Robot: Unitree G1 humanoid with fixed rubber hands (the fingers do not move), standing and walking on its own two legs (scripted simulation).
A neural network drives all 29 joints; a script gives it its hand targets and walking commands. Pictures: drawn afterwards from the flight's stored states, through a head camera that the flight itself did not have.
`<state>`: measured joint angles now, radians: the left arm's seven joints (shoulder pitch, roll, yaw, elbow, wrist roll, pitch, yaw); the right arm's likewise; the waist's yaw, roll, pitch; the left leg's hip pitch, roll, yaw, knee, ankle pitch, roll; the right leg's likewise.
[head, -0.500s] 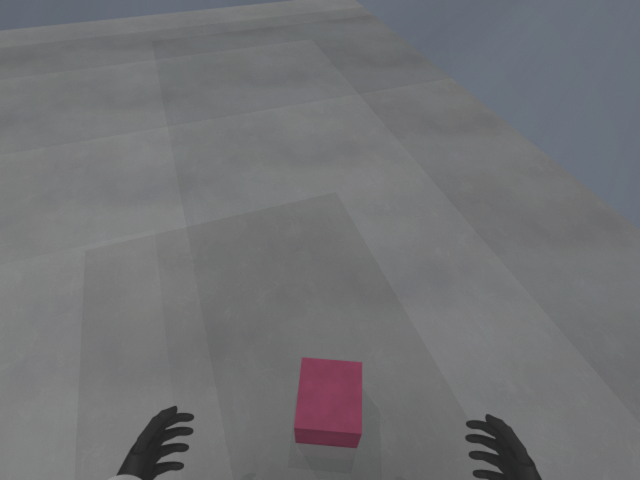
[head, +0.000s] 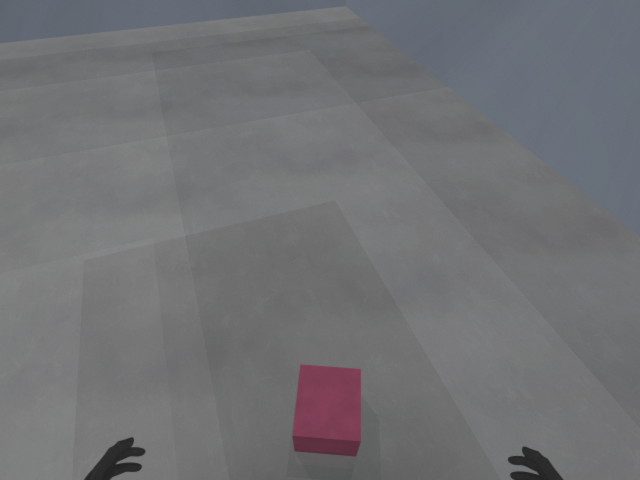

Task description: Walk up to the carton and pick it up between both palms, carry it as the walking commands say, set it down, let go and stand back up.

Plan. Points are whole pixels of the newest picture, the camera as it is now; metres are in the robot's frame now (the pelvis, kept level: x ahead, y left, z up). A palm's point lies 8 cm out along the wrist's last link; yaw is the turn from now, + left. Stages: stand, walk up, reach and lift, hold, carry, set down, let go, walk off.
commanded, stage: stand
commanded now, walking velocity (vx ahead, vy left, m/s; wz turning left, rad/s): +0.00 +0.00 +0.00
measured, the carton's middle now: (327, 409) +0.46 -0.01 -0.70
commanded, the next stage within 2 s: none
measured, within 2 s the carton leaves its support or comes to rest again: neither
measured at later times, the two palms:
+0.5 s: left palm out of the picture +0.12 +0.29 -0.09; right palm out of the picture +0.12 -0.30 -0.09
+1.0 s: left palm out of the picture +0.09 +0.30 -0.09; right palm out of the picture +0.09 -0.31 -0.09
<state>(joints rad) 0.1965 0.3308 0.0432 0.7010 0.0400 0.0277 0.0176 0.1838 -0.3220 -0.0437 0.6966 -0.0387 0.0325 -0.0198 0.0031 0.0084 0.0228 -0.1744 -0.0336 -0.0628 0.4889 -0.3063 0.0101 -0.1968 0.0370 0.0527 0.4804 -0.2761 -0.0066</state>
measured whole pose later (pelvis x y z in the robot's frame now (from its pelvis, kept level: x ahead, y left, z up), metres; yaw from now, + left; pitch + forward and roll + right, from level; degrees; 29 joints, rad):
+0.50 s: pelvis +0.01 +0.00 +0.00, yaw +1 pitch -1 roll +0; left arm 0.14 0.35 0.01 0.90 0.02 0.00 0.03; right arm 0.15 -0.36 -0.01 0.89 -0.03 0.00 -0.03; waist 0.00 0.01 0.02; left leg -0.10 -0.03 -0.07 0.41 -0.28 0.01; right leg -0.13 0.03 0.04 0.41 -0.26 -0.01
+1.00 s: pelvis +0.00 +0.00 +0.01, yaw +1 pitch -2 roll +0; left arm 0.13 0.37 0.01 0.99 0.02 0.00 0.02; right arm 0.15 -0.38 0.00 0.97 -0.02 -0.01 -0.03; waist 0.00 0.01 0.03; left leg -0.09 -0.03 -0.07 0.36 -0.23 0.01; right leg -0.11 0.03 0.04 0.36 -0.21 -0.01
